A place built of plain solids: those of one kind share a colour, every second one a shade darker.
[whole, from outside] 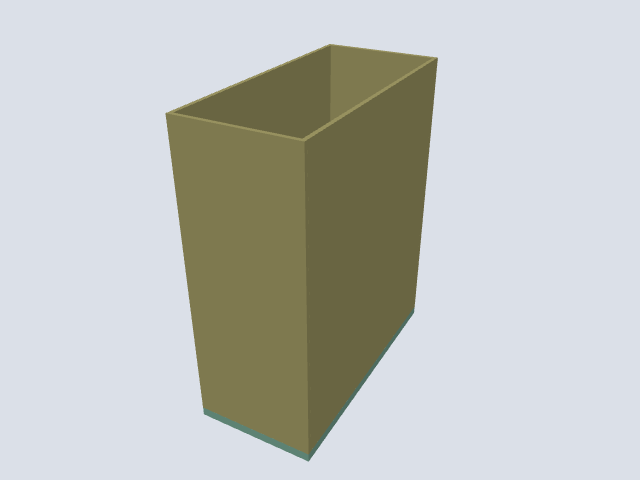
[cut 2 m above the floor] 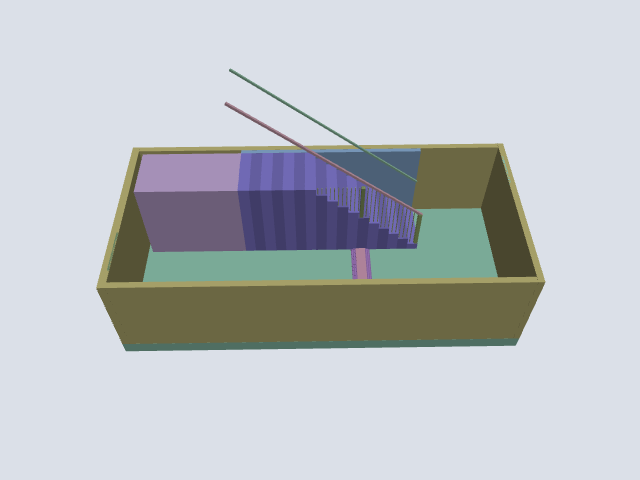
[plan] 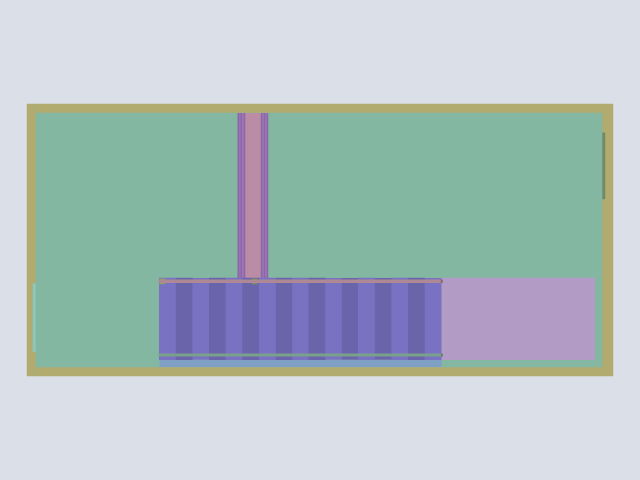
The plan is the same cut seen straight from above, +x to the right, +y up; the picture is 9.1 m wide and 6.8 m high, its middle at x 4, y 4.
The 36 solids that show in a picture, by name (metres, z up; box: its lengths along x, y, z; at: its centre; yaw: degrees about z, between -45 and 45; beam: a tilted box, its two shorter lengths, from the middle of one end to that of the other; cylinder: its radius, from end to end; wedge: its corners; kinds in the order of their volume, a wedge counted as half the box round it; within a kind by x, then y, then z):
{
 "wall_1": {"box": [0.13, 3.86, 9.63], "at": [-0.09, 4.0, 4.82]},
 "wall_2": {"box": [8.02, 0.13, 9.63], "at": [3.99, 2.13, 4.82]},
 "wall_3": {"box": [8.02, 0.13, 9.63], "at": [3.99, 5.87, 4.82]},
 "wall_4": {"box": [0.16, 3.86, 9.63], "at": [8.08, 4.0, 4.82]},
 "floor_slab_1": {"box": [8.31, 3.86, 0.3], "at": [4.0, 4.0, -0.15]},
 "landing_slab_1": {"box": [2.18, 1.17, 3.29], "at": [6.81, 2.88, 1.64]},
 "tread_slab_1": {"box": [0.24, 1.17, 0.18], "at": [1.84, 2.88, 0.09]},
 "tread_slab_2": {"box": [0.24, 1.17, 0.36], "at": [2.08, 2.88, 0.18]},
 "tread_slab_3": {"box": [0.24, 1.17, 0.55], "at": [2.31, 2.88, 0.27]},
 "tread_slab_4": {"box": [0.25, 1.17, 0.73], "at": [2.55, 2.88, 0.37]},
 "tread_slab_5": {"box": [0.24, 1.17, 0.91], "at": [2.78, 2.88, 0.46]},
 "tread_slab_6": {"box": [0.24, 1.17, 1.1], "at": [3.02, 2.88, 0.55]},
 "tread_slab_7": {"box": [0.24, 1.17, 1.28], "at": [3.26, 2.88, 0.64]},
 "tread_slab_8": {"box": [0.24, 1.17, 1.46], "at": [3.49, 2.88, 0.73]},
 "tread_slab_9": {"box": [0.24, 1.17, 1.64], "at": [3.72, 2.88, 0.82]},
 "tread_slab_10": {"box": [0.24, 1.17, 1.82], "at": [3.96, 2.88, 0.91]},
 "tread_slab_11": {"box": [0.24, 1.17, 2.0], "at": [4.19, 2.88, 1.0]},
 "tread_slab_12": {"box": [0.24, 1.17, 2.19], "at": [4.42, 2.88, 1.09]},
 "tread_slab_13": {"box": [0.24, 1.17, 2.37], "at": [4.66, 2.88, 1.18]},
 "tread_slab_14": {"box": [0.24, 1.17, 2.55], "at": [4.89, 2.88, 1.28]},
 "tread_slab_15": {"box": [0.24, 1.17, 2.73], "at": [5.13, 2.88, 1.37]},
 "tread_slab_16": {"box": [0.24, 1.17, 2.92], "at": [5.37, 2.88, 1.46]},
 "tread_slab_17": {"box": [0.25, 1.17, 3.1], "at": [5.61, 2.88, 1.55]},
 "wall_wall_1": {"box": [4.0, 0.1, 8.97], "at": [3.73, 2.25, 4.49]},
 "corr_cablecover_1": {"box": [0.44, 2.34, 0.09], "at": [3.05, 4.63, -0.04]},
 "corr_cablecover_2": {"box": [0.4, 2.34, 0.09], "at": [3.05, 4.63, -0.03]},
 "corr_cablecover_3": {"box": [0.35, 2.34, 0.09], "at": [3.05, 4.63, -0.02]},
 "corr_cablecover_4": {"box": [0.31, 2.34, 0.09], "at": [3.05, 4.63, -0.01]},
 "corr_cablecover_5": {"box": [0.27, 2.34, 0.09], "at": [3.05, 4.63, 0.0]},
 "door_front_leaf_1": {"box": [0.045, 0.97, 2.11], "at": [-0.05, 2.9, 1.06]},
 "door_leaf_1": {"box": [0.045, 0.95, 2.09], "at": [8.02, 5.05, 1.05]},
 "corr_cablecover_top_1": {"box": [0.22, 2.34, 0.09], "at": [3.05, 4.63, 0.01]},
 "rail_top_1": {"beam": [0.06, 0.06], "from": [1.72, 3.42, 1.12], "to": [5.73, 3.42, 4.23]},
 "posts_1": {"box": [0.08, 0.08, 0.97], "at": [1.77, 3.42, 0.67]},
 "posts_2": {"box": [0.08, 0.08, 1.07], "at": [3.07, 3.42, 1.63]},
 "handrail_rail_1": {"beam": [0.045, 0.045], "from": [1.72, 2.37, 1.12], "to": [5.73, 2.37, 4.23]}
}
